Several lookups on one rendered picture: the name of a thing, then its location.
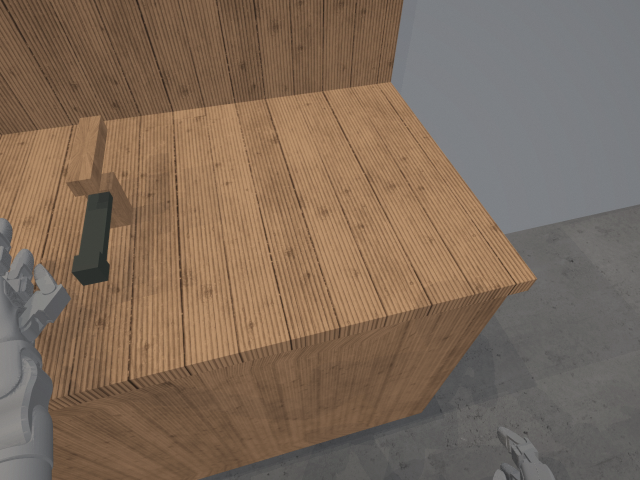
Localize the robot left hand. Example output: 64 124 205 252
0 218 71 347

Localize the robot left forearm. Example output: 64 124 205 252
0 340 53 480

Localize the counter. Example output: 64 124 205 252
0 0 537 480

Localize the tap lever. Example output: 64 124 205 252
72 192 113 286

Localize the robot right hand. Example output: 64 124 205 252
493 426 555 480

